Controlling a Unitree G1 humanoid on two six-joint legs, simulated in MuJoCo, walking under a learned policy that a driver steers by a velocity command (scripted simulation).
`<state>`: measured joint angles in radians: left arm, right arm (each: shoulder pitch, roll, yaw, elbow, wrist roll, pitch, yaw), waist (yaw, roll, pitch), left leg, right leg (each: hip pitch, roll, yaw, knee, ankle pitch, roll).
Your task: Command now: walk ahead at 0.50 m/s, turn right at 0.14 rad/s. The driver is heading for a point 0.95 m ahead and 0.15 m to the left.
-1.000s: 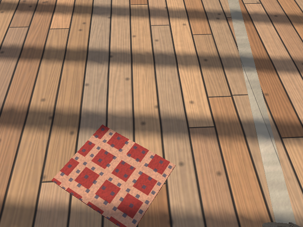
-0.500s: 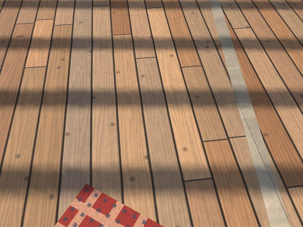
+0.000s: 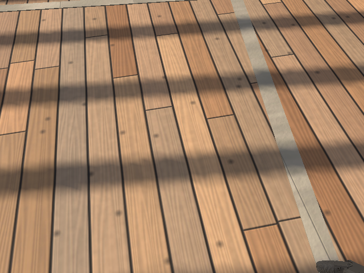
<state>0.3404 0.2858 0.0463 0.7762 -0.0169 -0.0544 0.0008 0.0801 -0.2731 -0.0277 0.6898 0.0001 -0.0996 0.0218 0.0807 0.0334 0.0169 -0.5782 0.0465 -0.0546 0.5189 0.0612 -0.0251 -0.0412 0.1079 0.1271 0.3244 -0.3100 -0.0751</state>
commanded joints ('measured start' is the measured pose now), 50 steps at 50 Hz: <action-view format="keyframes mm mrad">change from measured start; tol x32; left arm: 1 56 172 48 -18 1 5 9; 24 -368 52 1 -177 4 -40 -34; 31 123 232 74 -74 28 -37 -15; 50 -58 180 76 41 -1 -21 9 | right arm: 1 -90 -108 -32 -97 4 -28 8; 6 395 -214 -83 23 9 -14 2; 50 -38 -58 -40 -71 20 70 28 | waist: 1 -6 -122 13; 6 -178 231 -381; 26 -137 37 35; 31 30 -332 -453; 50 -18 -73 79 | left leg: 1 30 -18 16 -40 -88 43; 4 547 71 -62 -34 -45 164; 6 970 344 -683 -184 -373 346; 12 430 168 -246 -340 -170 260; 26 574 190 -126 -269 35 201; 29 436 93 -72 94 163 134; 32 -181 -32 -90 763 -609 44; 50 -92 57 70 134 -106 73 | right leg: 1 42 -312 171 -1 439 -117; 4 -100 -202 78 408 608 -47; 6 -649 -27 26 910 -261 43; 7 -728 -90 38 968 -205 36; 26 -508 -154 -87 169 288 54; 29 -11 -188 -73 163 292 -23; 31 475 -548 561 50 87 -219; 37 -115 -381 49 -162 184 -115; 50 89 -408 -289 -150 437 -68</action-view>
